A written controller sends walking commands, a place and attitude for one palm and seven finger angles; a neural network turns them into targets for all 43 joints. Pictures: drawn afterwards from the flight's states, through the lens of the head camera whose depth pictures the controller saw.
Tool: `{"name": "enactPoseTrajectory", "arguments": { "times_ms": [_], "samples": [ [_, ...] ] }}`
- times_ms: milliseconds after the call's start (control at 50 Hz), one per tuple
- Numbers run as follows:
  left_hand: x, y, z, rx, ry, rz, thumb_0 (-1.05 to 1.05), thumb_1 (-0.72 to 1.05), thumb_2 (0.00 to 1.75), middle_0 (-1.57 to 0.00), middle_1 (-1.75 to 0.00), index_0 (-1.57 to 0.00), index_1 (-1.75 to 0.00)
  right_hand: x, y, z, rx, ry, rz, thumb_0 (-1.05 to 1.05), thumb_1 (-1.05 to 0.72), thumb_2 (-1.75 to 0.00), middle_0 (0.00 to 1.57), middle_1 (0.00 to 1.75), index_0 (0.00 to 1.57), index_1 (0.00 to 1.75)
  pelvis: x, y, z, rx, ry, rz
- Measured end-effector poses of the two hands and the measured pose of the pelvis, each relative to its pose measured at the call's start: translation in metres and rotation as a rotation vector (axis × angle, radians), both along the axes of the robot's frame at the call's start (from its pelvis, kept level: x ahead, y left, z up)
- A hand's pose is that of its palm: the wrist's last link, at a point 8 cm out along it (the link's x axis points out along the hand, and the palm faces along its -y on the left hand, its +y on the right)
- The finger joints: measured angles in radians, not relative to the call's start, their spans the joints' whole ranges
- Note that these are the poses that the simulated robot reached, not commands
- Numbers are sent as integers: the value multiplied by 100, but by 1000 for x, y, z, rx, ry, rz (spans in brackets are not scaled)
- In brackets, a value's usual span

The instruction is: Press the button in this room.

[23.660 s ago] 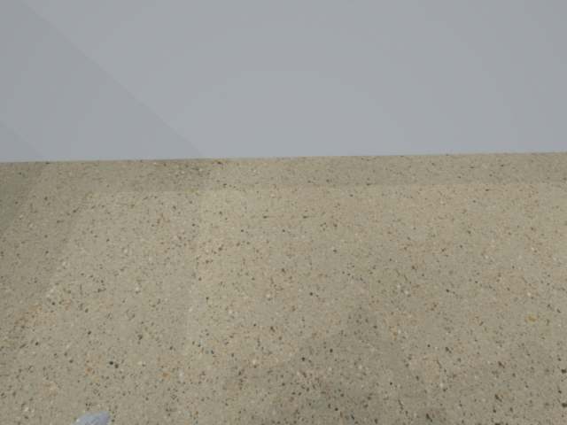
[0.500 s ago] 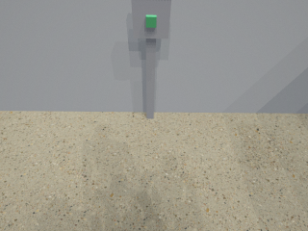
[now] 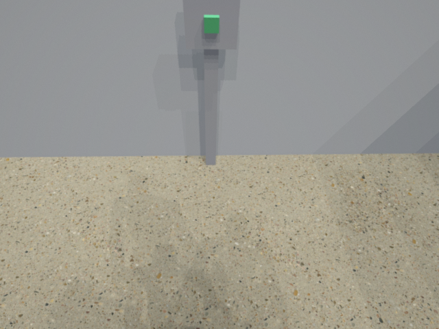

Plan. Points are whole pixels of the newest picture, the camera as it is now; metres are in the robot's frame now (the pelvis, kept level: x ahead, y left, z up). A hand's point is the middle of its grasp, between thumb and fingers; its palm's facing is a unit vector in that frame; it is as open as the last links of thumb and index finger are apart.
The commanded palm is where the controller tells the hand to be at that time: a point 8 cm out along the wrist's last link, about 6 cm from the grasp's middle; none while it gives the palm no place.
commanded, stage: walk to a spot facing it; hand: left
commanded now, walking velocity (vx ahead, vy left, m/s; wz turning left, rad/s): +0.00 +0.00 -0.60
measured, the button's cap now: (211, 23) +1.07 +0.10 +0.07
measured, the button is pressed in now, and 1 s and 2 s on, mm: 0 0 0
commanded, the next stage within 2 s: turn to face it in 1.30 s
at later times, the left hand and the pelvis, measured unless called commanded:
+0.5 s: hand out of the picture +0.05 +0.14 -0.16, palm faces -0.17 -0.96 -0.22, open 7.4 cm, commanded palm none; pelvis +0.06 -0.04 +0.00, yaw -16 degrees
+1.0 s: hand (184, 206) +0.45 +0.13 -0.17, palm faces -0.47 -0.85 -0.24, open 7.4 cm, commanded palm none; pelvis +0.26 -0.02 +0.00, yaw -33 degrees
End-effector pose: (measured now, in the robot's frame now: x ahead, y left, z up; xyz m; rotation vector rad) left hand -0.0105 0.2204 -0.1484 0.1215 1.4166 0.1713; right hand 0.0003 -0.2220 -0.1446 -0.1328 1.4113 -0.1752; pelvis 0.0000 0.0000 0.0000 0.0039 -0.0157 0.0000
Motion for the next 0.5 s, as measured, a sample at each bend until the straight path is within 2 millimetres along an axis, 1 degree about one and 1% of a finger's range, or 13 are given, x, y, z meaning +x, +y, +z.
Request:
{"name": "enactPoseTrajectory", "arguments": {
  "times_ms": [80, 140, 180, 240, 280, 300, 320, 360, 440, 500],
  "samples": [
    [5, 7, -4, 3, 17, -30, 1, 90, 90, -20, -30, -20, -30, 1, -4, -4, -13, -26, -41, 0, -91, -90, 20, 30, 20, 30, -6, 1, -6, 5, 8, -42],
    [14, 11, -6, 17, 23, -67, 1, 90, 90, -20, -30, -20, -30, -1, -10, -10, -11, -54, -77, 0, -91, -90, 20, 30, 20, 30, -8, -2, -11, 16, 13, -86],
    [25, 11, -2, 32, 18, -91, 1, 90, 90, -20, -30, -20, -30, -3, -17, -13, -4, -69, -100, 0, -91, -90, 20, 30, 20, 30, -6, -7, -12, 20, 14, -110],
    [47, 5, 5, 56, -27, -124, 1, 91, 90, -20, -30, -20, -30, -5, -31, -23, 11, -73, -124, 0, -91, -90, 20, 30, 20, 30, 0, -17, -15, 20, 15, -141],
    [60, 0, 3, 79, -77, -140, 1, 90, 90, -20, -30, -20, -30, -3, -42, -32, 19, -65, -132, 0, -91, -90, 20, 30, 20, 30, 6, -26, -23, 19, 20, -153],
    [64, -2, 4, 86, -94, -138, 1, 90, 90, -20, -30, -20, -30, 0, -47, -34, 19, -57, -129, 0, -91, -90, 20, 30, 20, 30, 9, -30, -24, 14, 20, -156],
    [66, -6, 5, 90, -104, -136, 1, 91, 90, -20, -30, -20, -30, 6, -52, -32, 19, -55, -124, 0, -91, -90, 20, 30, 20, 30, 12, -33, -23, 14, 18, -165],
    [66, -12, 11, 88, -91, -141, 1, 91, 90, -20, -30, -20, -30, 24, -60, -24, 14, -83, -124, 0, -91, -90, 20, 30, 20, 30, 20, -38, -16, 19, 16, -193],
    [63, -26, 21, 58, 0, -182, 0, 90, 90, -20, -30, -20, -30, 73, -75, -2, -4, -205, -139, 1, -91, -90, 20, 30, 19, 30, 41, -44, -3, 28, 19, -244],
    [67, -33, 25, 37, 56, -206, 1, 90, 90, -20, -30, -20, -30, 109, -83, 10, -21, -279, -153, 0, -91, -90, 20, 30, 19, 30, 59, -45, 2, 29, 25, -277]
  ]
}}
